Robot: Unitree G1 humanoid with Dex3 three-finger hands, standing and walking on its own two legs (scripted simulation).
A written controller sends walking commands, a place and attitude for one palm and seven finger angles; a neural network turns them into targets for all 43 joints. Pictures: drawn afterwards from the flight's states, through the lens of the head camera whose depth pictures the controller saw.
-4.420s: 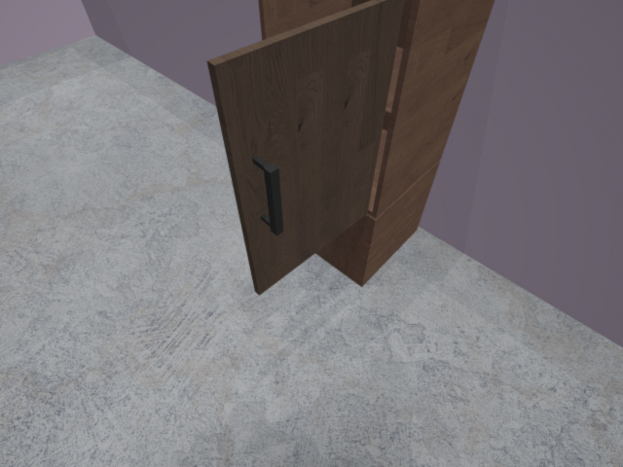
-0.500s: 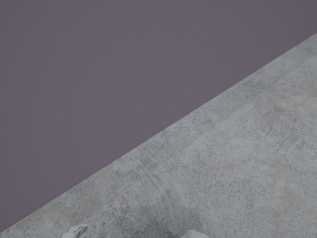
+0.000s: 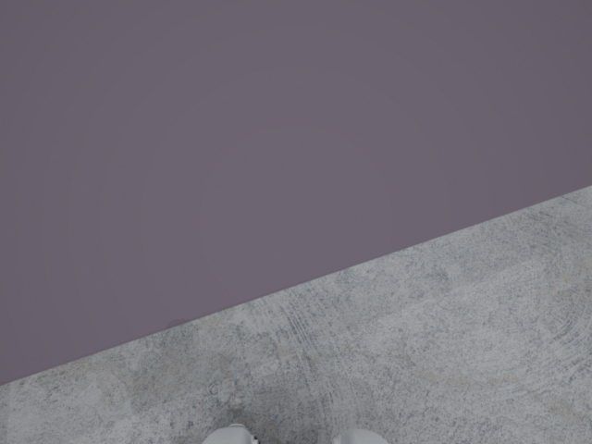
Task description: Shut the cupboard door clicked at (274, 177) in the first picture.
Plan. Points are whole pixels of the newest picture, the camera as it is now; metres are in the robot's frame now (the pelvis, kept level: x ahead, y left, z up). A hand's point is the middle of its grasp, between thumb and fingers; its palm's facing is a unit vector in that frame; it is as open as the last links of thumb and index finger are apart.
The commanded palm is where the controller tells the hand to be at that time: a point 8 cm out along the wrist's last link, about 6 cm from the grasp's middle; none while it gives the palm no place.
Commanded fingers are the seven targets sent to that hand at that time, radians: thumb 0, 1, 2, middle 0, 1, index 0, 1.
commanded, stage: turn to face it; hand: left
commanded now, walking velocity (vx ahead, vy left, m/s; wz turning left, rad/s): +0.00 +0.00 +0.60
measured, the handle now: out of the picture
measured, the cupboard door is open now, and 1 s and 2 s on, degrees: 86 86 86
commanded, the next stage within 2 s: none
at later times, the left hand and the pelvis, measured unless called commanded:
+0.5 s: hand out of the picture +0.03 +0.13 -0.15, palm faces +0.31 -0.92 -0.24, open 7.4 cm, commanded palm none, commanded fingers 0.00 0.90 0.90 -0.20 -0.30 -0.20 -0.30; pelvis +0.04 -0.07 +0.01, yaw +19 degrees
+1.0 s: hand out of the picture +0.02 +0.10 -0.14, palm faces +0.58 -0.76 -0.30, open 7.4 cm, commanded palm none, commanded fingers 0.00 0.90 0.90 -0.20 -0.30 -0.20 -0.30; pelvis +0.07 -0.12 +0.01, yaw +38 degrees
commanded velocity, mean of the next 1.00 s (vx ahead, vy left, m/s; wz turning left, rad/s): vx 0.00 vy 0.00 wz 0.60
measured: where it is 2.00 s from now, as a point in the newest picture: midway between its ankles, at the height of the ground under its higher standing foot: outside the picture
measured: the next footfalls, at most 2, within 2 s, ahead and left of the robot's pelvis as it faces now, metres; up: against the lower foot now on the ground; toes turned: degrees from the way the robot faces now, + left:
right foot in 0.24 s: +0.07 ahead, -0.19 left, +0.00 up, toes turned +6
left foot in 0.56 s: +0.04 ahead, +0.06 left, +0.00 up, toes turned +27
